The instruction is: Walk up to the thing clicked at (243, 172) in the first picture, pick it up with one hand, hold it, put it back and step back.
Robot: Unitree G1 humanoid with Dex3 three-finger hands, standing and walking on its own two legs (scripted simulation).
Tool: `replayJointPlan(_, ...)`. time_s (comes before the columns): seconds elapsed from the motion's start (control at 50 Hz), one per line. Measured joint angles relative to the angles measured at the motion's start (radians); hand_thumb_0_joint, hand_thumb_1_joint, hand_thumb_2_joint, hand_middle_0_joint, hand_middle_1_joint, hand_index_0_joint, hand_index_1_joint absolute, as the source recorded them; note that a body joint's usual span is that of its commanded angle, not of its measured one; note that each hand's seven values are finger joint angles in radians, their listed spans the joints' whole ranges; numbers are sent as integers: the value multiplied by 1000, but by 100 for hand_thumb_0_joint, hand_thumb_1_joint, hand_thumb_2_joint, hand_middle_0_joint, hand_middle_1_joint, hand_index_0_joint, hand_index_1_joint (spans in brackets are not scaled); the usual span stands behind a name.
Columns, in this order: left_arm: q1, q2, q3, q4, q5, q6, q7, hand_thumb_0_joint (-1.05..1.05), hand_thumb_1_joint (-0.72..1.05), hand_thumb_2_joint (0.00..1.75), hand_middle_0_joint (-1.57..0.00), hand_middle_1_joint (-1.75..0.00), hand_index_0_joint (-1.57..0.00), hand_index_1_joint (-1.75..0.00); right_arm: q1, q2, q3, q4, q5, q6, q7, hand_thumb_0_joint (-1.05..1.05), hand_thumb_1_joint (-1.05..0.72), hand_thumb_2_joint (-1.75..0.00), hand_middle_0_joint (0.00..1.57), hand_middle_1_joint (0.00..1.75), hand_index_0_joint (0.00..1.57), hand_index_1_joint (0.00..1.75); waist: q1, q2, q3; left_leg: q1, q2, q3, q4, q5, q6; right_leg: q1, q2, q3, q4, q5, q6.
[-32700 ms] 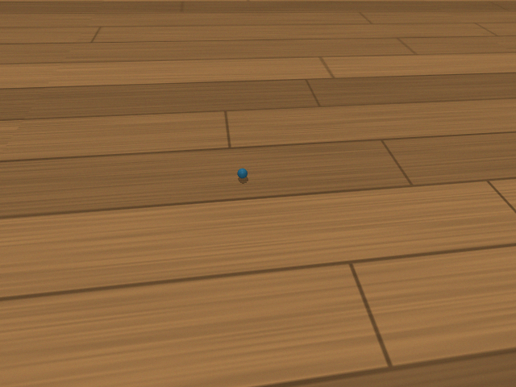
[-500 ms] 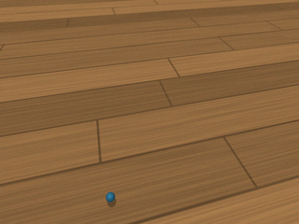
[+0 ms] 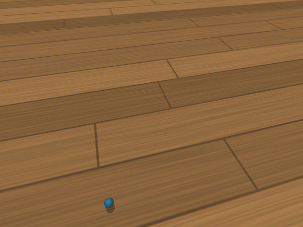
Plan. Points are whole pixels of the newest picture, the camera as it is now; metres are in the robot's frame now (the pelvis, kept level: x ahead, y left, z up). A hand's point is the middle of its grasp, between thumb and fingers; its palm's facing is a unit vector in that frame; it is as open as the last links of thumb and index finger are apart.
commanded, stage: stand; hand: left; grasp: from above
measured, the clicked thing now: (108, 202) +0.43 +0.26 -0.75
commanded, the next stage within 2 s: step back in 0.74 s
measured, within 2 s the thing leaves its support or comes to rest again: neither
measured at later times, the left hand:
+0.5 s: hand out of the picture +0.06 +0.25 -0.16, palm faces +0.00 -0.94 -0.34, open 7.4 cm
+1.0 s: hand out of the picture +0.09 +0.30 -0.17, palm faces -0.03 -0.92 -0.38, open 7.4 cm
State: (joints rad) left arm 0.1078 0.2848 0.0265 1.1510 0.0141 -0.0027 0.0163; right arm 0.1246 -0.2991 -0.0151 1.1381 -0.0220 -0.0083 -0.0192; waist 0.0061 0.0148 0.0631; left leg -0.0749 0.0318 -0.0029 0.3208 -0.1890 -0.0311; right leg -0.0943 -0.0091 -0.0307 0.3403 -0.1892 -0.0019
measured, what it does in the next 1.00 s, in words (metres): shifts its weight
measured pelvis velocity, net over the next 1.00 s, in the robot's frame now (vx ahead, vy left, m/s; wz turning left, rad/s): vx -0.04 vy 0.03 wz -0.01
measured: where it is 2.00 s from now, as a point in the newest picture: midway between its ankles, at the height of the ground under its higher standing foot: outside the picture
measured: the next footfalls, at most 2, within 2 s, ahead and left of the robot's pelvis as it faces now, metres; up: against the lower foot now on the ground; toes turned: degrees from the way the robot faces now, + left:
right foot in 1.52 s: -0.14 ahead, -0.06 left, +0.00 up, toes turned -3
left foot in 1.92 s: -0.24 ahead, +0.16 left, +0.00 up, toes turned -2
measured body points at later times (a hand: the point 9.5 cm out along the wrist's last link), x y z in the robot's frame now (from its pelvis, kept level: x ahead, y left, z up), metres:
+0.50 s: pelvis -0.01 +0.00 +0.00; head +0.00 +0.00 +0.45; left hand +0.06 +0.30 -0.13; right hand +0.05 -0.29 -0.14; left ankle -0.01 +0.14 -0.75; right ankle +0.00 -0.11 -0.75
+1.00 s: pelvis -0.04 +0.03 -0.02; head +0.02 +0.04 +0.43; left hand +0.09 +0.35 -0.15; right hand +0.04 -0.29 -0.13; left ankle -0.06 +0.14 -0.74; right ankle +0.00 -0.11 -0.75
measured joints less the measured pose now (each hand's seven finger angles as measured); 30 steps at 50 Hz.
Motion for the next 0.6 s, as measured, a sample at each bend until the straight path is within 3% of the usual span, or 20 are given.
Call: replayJointPlan(0.6, 7, 45, -12, -11, -3, -3, -13, 1, 91, 90, -20, -30, -21, -30, 10, -25, 5, 3, 2, 2, 15, 1, -90, -90, 20, 30, 21, 29, -1, -10, 0, -7, 4, 6, -11, 11, -3, -13, 4, 6, -4, 9, -4)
